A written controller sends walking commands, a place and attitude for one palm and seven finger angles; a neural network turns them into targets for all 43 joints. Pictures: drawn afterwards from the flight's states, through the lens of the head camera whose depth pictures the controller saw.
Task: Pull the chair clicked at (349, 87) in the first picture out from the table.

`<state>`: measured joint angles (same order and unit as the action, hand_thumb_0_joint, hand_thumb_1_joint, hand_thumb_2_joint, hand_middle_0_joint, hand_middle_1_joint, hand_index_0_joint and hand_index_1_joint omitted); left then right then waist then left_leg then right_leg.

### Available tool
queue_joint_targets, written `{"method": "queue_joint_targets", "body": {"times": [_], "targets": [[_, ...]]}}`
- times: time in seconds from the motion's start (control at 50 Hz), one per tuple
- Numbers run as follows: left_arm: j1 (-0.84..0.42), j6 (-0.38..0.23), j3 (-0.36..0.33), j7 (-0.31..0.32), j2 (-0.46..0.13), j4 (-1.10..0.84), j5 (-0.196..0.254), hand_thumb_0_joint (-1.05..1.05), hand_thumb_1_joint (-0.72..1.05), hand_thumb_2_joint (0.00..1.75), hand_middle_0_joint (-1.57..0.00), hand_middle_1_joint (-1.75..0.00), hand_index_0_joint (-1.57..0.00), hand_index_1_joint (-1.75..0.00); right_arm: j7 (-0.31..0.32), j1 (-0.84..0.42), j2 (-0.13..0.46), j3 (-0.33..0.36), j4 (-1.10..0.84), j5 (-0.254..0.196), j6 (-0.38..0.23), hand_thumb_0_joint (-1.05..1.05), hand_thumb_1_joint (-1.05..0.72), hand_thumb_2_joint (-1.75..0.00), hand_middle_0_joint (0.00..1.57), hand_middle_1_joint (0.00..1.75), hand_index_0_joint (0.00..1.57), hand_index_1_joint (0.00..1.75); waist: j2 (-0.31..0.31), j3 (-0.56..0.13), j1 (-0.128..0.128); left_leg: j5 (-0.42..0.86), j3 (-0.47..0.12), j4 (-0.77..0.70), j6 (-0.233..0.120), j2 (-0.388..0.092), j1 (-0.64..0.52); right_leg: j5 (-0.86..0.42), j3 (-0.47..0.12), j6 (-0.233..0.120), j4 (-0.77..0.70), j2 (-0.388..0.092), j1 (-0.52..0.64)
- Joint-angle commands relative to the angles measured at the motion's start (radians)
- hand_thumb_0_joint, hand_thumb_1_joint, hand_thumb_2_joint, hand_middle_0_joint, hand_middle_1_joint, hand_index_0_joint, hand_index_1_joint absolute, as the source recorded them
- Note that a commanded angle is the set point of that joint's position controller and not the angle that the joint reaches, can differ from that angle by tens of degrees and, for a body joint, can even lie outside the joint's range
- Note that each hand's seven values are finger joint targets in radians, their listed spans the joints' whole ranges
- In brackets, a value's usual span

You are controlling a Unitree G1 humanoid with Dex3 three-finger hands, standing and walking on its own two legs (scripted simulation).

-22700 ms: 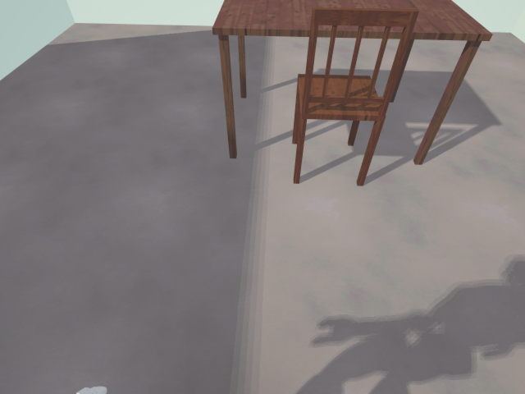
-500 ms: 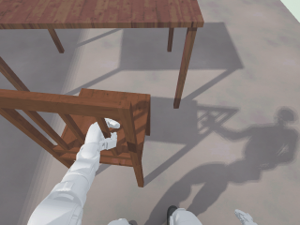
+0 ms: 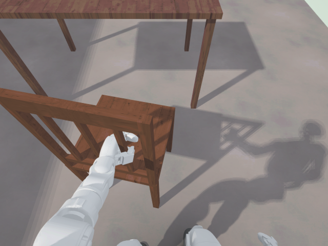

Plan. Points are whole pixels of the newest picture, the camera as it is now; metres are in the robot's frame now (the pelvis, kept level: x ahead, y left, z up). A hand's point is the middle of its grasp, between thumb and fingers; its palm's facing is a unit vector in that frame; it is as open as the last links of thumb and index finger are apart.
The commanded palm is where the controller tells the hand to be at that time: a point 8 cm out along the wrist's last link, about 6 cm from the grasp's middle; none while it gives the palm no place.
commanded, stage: stop walking, hand still on the chair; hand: left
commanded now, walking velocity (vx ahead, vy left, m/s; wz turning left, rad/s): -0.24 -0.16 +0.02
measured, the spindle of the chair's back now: (94, 145) +0.40 +0.22 -0.08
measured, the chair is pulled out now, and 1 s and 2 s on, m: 0.49 0.62 0.62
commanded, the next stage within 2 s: open the thumb and straighten the fingers in 1.10 s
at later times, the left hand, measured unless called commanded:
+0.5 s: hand (129, 196) +0.24 +0.09 -0.06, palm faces -0.10 -0.98 -0.19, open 5.2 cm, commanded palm +0.23 +0.15 -0.04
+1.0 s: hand (128, 203) +0.22 +0.09 -0.06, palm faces -0.05 -0.98 -0.18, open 5.3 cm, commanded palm +0.21 +0.15 -0.04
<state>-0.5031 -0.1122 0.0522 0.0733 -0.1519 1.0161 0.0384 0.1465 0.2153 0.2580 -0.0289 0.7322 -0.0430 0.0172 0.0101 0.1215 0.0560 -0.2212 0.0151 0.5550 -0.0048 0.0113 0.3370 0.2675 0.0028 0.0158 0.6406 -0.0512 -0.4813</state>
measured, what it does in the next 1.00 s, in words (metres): steps on the spot: right foot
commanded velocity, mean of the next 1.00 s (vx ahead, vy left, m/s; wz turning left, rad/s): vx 0.03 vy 0.00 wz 0.00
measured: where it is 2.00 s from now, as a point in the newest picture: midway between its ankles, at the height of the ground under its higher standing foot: outside the picture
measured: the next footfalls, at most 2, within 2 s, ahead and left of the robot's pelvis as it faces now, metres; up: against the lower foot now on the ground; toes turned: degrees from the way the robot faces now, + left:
right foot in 0.14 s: +0.04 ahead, -0.14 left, +0.00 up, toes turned -3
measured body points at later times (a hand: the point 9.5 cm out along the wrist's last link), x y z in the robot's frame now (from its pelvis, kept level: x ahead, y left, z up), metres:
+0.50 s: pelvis -0.04 -0.01 +0.00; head -0.05 -0.03 +0.45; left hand +0.24 +0.15 -0.04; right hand +0.05 -0.27 -0.12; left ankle +0.03 +0.12 -0.73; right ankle +0.00 -0.14 -0.73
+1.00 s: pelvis +0.00 -0.02 +0.01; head -0.01 -0.04 +0.46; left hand +0.22 +0.15 -0.04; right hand +0.15 -0.25 -0.09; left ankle +0.03 +0.12 -0.73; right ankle +0.00 -0.14 -0.73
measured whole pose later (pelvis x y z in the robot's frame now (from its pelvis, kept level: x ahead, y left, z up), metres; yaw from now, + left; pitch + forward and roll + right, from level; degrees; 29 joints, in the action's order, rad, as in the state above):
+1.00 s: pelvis +0.00 -0.02 +0.01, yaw -2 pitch -2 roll +1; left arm 0.09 -0.09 0.13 0.08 -0.11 0.59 0.03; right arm 0.13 0.18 0.21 -0.06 0.68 -0.02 -0.01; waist -0.04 0.00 0.00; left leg -0.20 0.02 0.45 0.03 -0.03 0.22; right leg 0.26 0.02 0.00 0.50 -0.02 -0.21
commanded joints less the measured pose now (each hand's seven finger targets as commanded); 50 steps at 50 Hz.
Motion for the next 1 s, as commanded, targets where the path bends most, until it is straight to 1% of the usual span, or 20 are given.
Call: {"method": "queue_joint_targets", "body": {"times": [0.0, 0.02, 0.04, 0.08, 0.1, 0.12, 0.14, 0.18, 0.2, 0.3, 0.36, 0.38, 0.46, 0.52, 0.56, 0.66, 0.84, 0.9, 0.96, 0.98], "targets": [[-0.398, -0.085, -0.025, 0.018, -0.111, -0.184, -0.009, 0.0, 0.9, 0.9, -0.5, -1.45, -0.5, -1.45, -0.009, 0.024, 0.108, 0.04, -0.082, 0.023, -0.031, 0.0, -0.9, -0.9, 0.2, 0.3, 0.2, 0.3, -0.164, -0.403, -0.032, 0.541, -0.289, -0.132, -0.164, -0.342, -0.302, 0.214, -0.028, -0.011, 0.173, 0.023, 0.029], [-0.379, -0.09, -0.027, 0.019, -0.105, -0.154, -0.017, 0.0, 0.9, 0.9, -0.5, -1.45, -0.5, -1.45, -0.02, 0.048, 0.119, 0.048, -0.069, 0.021, -0.041, 0.0, -0.9, -0.9, 0.2, 0.3, 0.2, 0.3, -0.14, -0.416, -0.031, 0.678, -0.259, -0.074, -0.145, -0.33, -0.377, 0.178, -0.02, -0.014, 0.054, 0.022, 0.045], [-0.381, -0.099, -0.03, 0.015, -0.11, -0.135, -0.024, 0.0, 0.9, 0.9, -0.5, -1.45, -0.5, -1.45, -0.028, 0.062, 0.127, 0.052, -0.061, 0.019, -0.049, 0.0, -0.9, -0.9, 0.2, 0.3, 0.2, 0.3, -0.137, -0.425, -0.022, 0.697, -0.236, -0.043, -0.123, -0.317, -0.399, 0.091, -0.015, -0.013, -0.051, 0.021, 0.097], [-0.391, -0.113, -0.038, 0.001, -0.14, -0.112, -0.032, 0.0, 0.9, 0.9, -0.5, -1.45, -0.5, -1.45, -0.03, 0.058, 0.134, 0.053, -0.051, 0.012, -0.059, 0.0, -0.9, -0.9, 0.2, 0.3, 0.2, 0.3, -0.138, -0.407, -0.016, 0.539, -0.172, -0.019, -0.074, -0.257, -0.297, -0.181, -0.027, -0.015, -0.192, 0.005, 0.22], [-0.318, -0.126, -0.013, -0.009, -0.128, -0.303, -0.032, 0.0, 0.9, 0.9, -0.5, -1.45, -0.5, -1.45, -0.036, 0.025, 0.105, 0.048, -0.129, 0.014, -0.053, 0.0, -0.9, -0.9, 0.2, 0.3, 0.2, 0.3, -0.169, -0.413, -0.018, 0.378, -0.141, -0.045, -0.049, -0.215, -0.211, -0.267, -0.048, -0.022, -0.207, -0.026, 0.309], [-0.294, -0.123, -0.015, -0.008, -0.13, -0.319, -0.029, 0.0, 0.9, 0.9, -0.5, -1.45, -0.5, -1.45, -0.028, -0.033, 0.08, 0.027, -0.148, 0.01, -0.057, 0.0, -0.9, -0.9, 0.2, 0.3, 0.2, 0.3, -0.183, -0.378, -0.024, 0.192, -0.122, -0.083, -0.029, -0.184, -0.113, -0.213, -0.06, -0.034, -0.196, -0.054, 0.323], [-0.215, -0.102, -0.021, 0.001, -0.131, -0.285, -0.024, 0.0, 0.9, 0.9, -0.5, -1.45, -0.5, -1.45, -0.021, -0.035, 0.077, 0.026, -0.152, 0.004, -0.056, 0.0, -0.9, -0.9, 0.2, 0.3, 0.2, 0.3, -0.142, -0.362, -0.029, 0.028, -0.105, -0.113, -0.011, -0.16, -0.061, -0.083, -0.064, -0.041, -0.195, -0.059, 0.313], [-0.162, -0.074, -0.077, 0.018, -0.205, -0.314, -0.007, 0.0, 0.9, 0.9, -0.5, -1.45, -0.5, -1.45, -0.012, -0.002, 0.092, 0.044, -0.152, -0.013, -0.053, 0.0, -0.9, -0.9, 0.2, 0.3, 0.2, 0.3, 0.066, -0.411, -0.03, -0.137, -0.045, -0.03, 0.01, -0.095, -0.132, 0.126, -0.151, -0.076, -0.29, -0.113, 0.259], [-0.177, -0.069, -0.082, 0.023, -0.215, -0.349, -0.008, 0.0, 0.9, 0.9, -0.5, -1.45, -0.5, -1.45, -0.007, -0.011, 0.088, 0.039, -0.151, -0.01, -0.055, 0.0, -0.9, -0.9, 0.2, 0.3, 0.2, 0.3, 0.088, -0.402, -0.027, -0.144, -0.02, 0.014, 0.015, -0.069, -0.177, 0.202, -0.169, -0.094, -0.326, -0.15, 0.193], [-0.092, -0.042, -0.066, 0.032, -0.173, -0.37, -0.015, 0.0, 0.9, 0.9, -0.5, -1.45, -0.5, -1.45, -0.002, -0.042, 0.071, 0.02, -0.145, 0.011, -0.066, 0.0, -0.9, -0.9, 0.2, 0.3, 0.2, 0.3, 0.013, -0.322, -0.024, -0.119, -0.037, -0.026, -0.002, -0.066, -0.206, 0.275, -0.133, -0.064, -0.322, -0.128, 0.126], [-0.067, -0.047, -0.044, 0.03, -0.139, -0.403, -0.018, 0.0, 0.9, 0.9, -0.5, -1.45, -0.5, -1.45, -0.001, -0.046, 0.065, 0.018, -0.147, 0.014, -0.063, 0.0, -0.9, -0.9, 0.2, 0.3, 0.2, 0.3, 0.052, -0.287, -0.025, -0.12, -0.048, -0.036, -0.009, -0.07, -0.21, 0.328, -0.113, -0.06, -0.317, -0.117, 0.1], [-0.052, -0.048, -0.032, 0.028, -0.128, -0.413, -0.016, 0.0, 0.9, 0.9, -0.5, -1.45, -0.5, -1.45, 0.001, -0.057, 0.069, 0.017, -0.146, 0.015, -0.063, 0.0, -0.9, -0.9, 0.2, 0.3, 0.2, 0.3, -0.003, -0.258, -0.023, -0.12, -0.061, -0.063, -0.014, -0.078, -0.222, 0.324, -0.101, -0.058, -0.303, -0.103, 0.072], [0.034, -0.057, 0.01, 0.025, -0.075, -0.436, -0.015, 0.0, 0.9, 0.9, -0.5, -1.45, -0.5, -1.45, 0.001, -0.067, 0.061, 0.007, -0.164, 0.019, -0.06, 0.0, -0.9, -0.9, 0.2, 0.3, 0.2, 0.3, -0.044, -0.212, -0.038, -0.229, -0.139, -0.185, -0.041, -0.122, -0.147, 0.323, -0.056, -0.034, -0.247, -0.036, 0.101], [0.098, -0.064, 0.015, 0.027, -0.071, -0.476, -0.017, 0.0, 0.9, 0.9, -0.5, -1.45, -0.5, -1.45, 0.003, -0.081, 0.055, 0.001, -0.173, 0.023, -0.065, 0.0, -0.9, -0.9, 0.2, 0.3, 0.2, 0.3, -0.093, -0.223, -0.052, -0.193, -0.158, -0.257, -0.058, -0.14, -0.12, 0.165, -0.036, -0.025, -0.192, -0.013, 0.186], [0.147, -0.064, 0.025, 0.028, -0.063, -0.489, -0.021, 0.0, 0.9, 0.9, -0.5, -1.45, -0.5, -1.45, 0.001, -0.08, 0.054, 0.001, -0.18, 0.023, -0.071, 0.0, -0.9, -0.9, 0.2, 0.3, 0.2, 0.3, -0.039, -0.249, -0.056, -0.119, -0.134, -0.235, -0.05, -0.131, -0.142, 0.111, -0.04, -0.025, -0.212, -0.023, 0.211], [0.229, -0.057, 0.027, 0.035, -0.073, -0.537, -0.031, 0.0, 0.9, 0.9, -0.5, -1.45, -0.5, -1.45, -0.004, -0.08, 0.055, 0.003, -0.184, 0.027, -0.083, 0.0, -0.9, -0.9, 0.2, 0.3, 0.2, 0.3, 0.0, -0.247, -0.056, -0.044, -0.085, -0.191, -0.031, -0.109, -0.184, 0.069, -0.058, -0.029, -0.262, -0.043, 0.185], [0.355, -0.038, 0.035, 0.032, -0.062, -0.623, -0.029, 0.0, 0.9, 0.9, -0.5, -1.45, -0.5, -1.45, -0.009, -0.103, 0.048, 0.003, -0.193, 0.03, -0.083, 0.0, -0.9, -0.9, 0.2, 0.3, 0.2, 0.3, 0.006, -0.298, -0.052, 0.222, -0.061, -0.141, -0.022, -0.111, -0.269, -0.179, -0.037, -0.026, -0.232, -0.055, 0.219], [0.386, -0.033, 0.035, 0.03, -0.064, -0.639, -0.026, 0.0, 0.9, 0.9, -0.5, -1.45, -0.5, -1.45, -0.009, -0.11, 0.05, 0.003, -0.195, 0.029, -0.076, 0.0, -0.9, -0.9, 0.2, 0.3, 0.2, 0.3, -0.037, -0.29, -0.049, 0.246, -0.057, -0.144, -0.02, -0.11, -0.275, -0.19, -0.032, -0.027, -0.235, -0.056, 0.218], [0.408, -0.029, 0.034, 0.031, -0.067, -0.655, -0.023, 0.0, 0.9, 0.9, -0.5, -1.45, -0.5, -1.45, -0.009, -0.116, 0.047, 0.004, -0.206, 0.029, -0.067, 0.0, -0.9, -0.9, 0.2, 0.3, 0.2, 0.3, 0.001, -0.287, -0.05, 0.241, -0.052, -0.135, -0.018, -0.106, -0.275, -0.207, -0.031, -0.028, -0.25, -0.063, 0.225], [0.413, -0.029, 0.042, 0.028, -0.065, -0.669, -0.021, 0.0, 0.9, 0.9, -0.5, -1.45, -0.5, -1.45, -0.009, -0.12, 0.047, 0.003, -0.206, 0.024, -0.065, 0.0, -0.9, -0.9, 0.2, 0.3, 0.2, 0.3, -0.028, -0.28, -0.048, 0.24, -0.045, -0.138, -0.017, -0.104, -0.277, -0.205, -0.028, -0.029, -0.255, -0.063, 0.221]]}}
